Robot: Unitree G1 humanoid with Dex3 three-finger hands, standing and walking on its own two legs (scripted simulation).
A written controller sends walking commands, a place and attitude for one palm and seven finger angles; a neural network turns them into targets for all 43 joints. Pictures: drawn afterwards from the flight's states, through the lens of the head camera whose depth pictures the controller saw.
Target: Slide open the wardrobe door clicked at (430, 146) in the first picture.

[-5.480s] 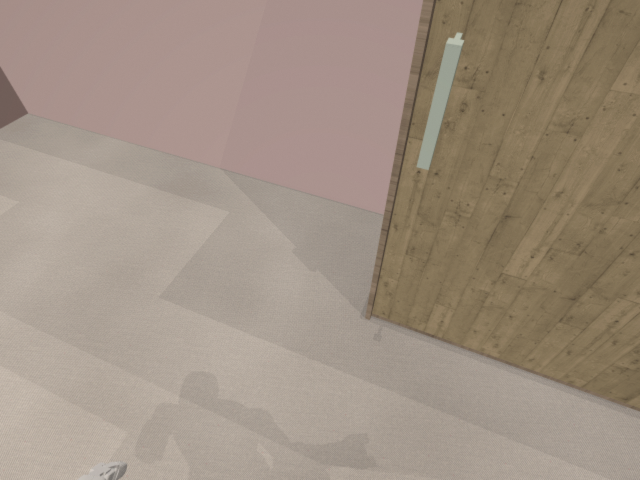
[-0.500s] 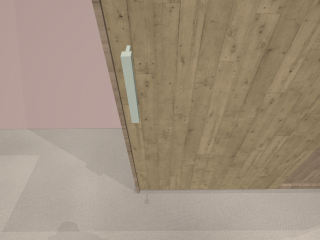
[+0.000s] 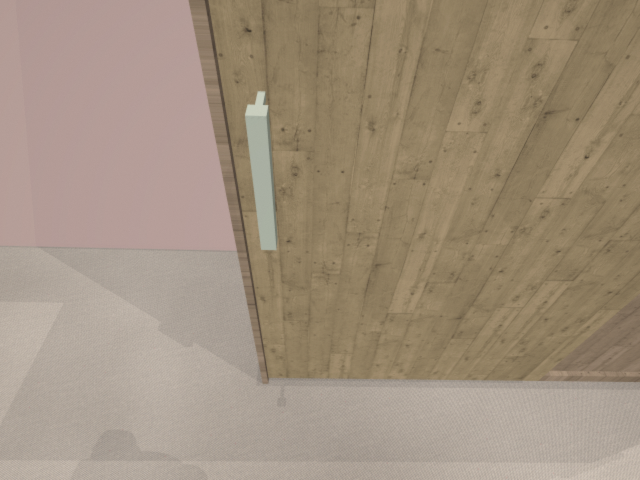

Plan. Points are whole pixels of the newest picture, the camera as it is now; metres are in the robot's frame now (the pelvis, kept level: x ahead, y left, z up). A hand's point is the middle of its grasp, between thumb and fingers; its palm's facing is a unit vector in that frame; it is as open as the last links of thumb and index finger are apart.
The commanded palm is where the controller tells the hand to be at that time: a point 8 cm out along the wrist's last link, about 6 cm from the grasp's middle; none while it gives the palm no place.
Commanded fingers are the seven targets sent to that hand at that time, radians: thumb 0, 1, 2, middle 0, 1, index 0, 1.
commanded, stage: look again from close up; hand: left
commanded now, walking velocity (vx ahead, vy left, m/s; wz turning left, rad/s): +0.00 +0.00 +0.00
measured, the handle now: (265, 178) +0.50 +0.12 +0.10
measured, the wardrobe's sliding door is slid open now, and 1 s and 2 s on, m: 0.00 0.00 0.00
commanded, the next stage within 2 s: raise the hand with hooked fingers in 0.68 s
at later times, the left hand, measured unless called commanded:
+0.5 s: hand out of the picture +0.00 +0.18 -0.18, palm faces +0.00 -0.98 -0.21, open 7.4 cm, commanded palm none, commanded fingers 0.00 0.90 0.90 -0.20 -0.30 -0.20 -0.30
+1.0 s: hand (174, 407) +0.20 +0.19 +0.01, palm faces +0.22 -0.97 -0.06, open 7.7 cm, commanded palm +0.11 +0.24 -0.04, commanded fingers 0.00 0.62 0.78 -0.22 -0.48 -0.22 -0.48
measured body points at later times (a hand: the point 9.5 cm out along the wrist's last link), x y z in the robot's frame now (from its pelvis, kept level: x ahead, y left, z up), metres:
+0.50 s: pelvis +0.00 +0.00 +0.00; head +0.01 +0.00 +0.45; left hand +0.00 +0.23 -0.16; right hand +0.02 -0.24 -0.15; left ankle +0.01 +0.08 -0.74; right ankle -0.05 -0.12 -0.74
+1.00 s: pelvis -0.03 -0.02 -0.02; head -0.02 -0.02 +0.43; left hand +0.18 +0.24 +0.02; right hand +0.12 -0.26 -0.12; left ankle +0.01 +0.08 -0.74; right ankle -0.05 -0.12 -0.74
